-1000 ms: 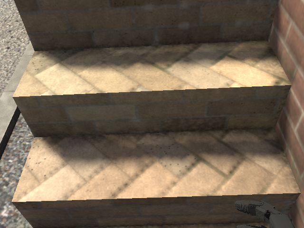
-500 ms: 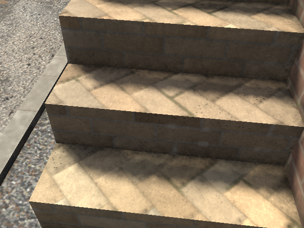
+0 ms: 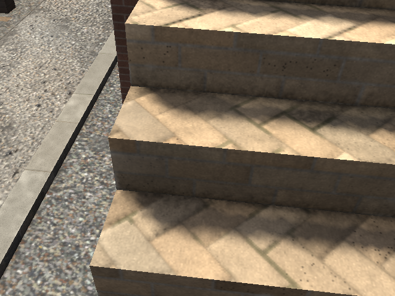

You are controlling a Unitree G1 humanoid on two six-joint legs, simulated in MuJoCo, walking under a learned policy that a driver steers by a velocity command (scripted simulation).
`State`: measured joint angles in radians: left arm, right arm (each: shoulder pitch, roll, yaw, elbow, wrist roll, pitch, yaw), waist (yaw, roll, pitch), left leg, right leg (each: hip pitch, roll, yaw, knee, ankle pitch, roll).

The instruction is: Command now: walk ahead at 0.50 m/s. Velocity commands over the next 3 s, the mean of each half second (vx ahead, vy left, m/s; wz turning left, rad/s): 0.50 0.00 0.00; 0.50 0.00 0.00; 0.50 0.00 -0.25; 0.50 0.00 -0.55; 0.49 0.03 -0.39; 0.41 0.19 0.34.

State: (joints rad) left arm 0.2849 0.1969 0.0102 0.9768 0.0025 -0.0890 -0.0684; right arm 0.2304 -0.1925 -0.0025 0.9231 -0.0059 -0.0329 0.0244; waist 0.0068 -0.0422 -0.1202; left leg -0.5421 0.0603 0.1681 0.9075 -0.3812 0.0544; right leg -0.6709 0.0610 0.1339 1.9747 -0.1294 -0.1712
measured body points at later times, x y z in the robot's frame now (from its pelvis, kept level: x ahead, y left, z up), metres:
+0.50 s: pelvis +0.23 -0.03 +0.14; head +0.22 +0.02 +0.59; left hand +0.40 +0.17 +0.01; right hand +0.23 -0.25 +0.01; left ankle +0.08 +0.11 -0.50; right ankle +0.30 -0.09 -0.50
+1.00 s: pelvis +0.41 +0.04 +0.26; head +0.44 +0.03 +0.71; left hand +0.27 +0.20 +0.12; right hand +0.68 -0.04 +0.20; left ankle +0.37 +0.17 -0.25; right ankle +0.30 -0.10 -0.49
